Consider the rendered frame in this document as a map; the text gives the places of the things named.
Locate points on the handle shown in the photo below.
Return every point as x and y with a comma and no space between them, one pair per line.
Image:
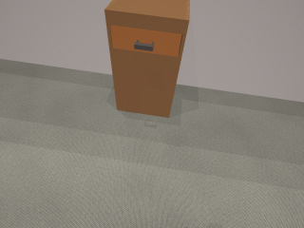
143,46

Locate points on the drawer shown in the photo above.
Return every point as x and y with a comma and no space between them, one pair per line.
165,43

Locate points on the cabinet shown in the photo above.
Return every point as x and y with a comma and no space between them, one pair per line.
145,82

